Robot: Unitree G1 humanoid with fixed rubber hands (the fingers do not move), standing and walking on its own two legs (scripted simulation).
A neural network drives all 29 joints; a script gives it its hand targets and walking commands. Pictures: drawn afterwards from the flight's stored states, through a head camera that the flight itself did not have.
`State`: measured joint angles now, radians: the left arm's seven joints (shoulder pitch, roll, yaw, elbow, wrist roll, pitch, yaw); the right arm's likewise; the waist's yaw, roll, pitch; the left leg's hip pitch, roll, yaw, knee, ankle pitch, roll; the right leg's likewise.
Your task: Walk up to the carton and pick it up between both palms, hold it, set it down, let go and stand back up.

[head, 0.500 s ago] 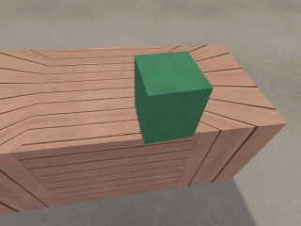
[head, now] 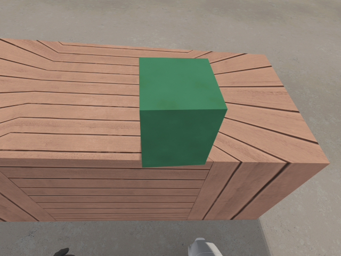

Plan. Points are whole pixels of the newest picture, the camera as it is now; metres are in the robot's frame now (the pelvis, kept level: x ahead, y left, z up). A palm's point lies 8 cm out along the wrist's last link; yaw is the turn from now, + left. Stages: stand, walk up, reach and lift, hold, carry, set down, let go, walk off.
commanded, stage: walk up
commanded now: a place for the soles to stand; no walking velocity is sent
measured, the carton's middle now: (174, 114) +0.50 -0.03 +0.02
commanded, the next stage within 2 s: none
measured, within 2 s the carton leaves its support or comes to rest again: neither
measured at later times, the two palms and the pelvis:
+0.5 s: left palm out of the picture +0.03 +0.15 -0.12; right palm (284, 244) +0.16 -0.30 -0.09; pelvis +0.07 -0.09 +0.02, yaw +8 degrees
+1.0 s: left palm out of the picture +0.13 +0.11 -0.10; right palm (291, 220) +0.22 -0.36 -0.11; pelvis +0.12 -0.13 +0.03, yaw +9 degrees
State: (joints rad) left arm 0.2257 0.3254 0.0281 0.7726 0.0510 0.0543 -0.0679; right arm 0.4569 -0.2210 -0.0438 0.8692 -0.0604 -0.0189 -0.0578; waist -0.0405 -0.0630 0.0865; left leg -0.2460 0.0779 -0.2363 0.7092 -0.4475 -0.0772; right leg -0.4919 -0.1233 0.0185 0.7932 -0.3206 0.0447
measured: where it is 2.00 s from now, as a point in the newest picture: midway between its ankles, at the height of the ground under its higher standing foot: outside the picture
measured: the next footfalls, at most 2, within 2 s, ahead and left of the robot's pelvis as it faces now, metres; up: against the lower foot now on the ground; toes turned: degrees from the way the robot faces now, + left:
right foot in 0.02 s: +0.15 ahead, -0.19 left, +0.00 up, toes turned -3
left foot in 0.32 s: +0.13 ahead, +0.01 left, +0.00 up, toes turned +9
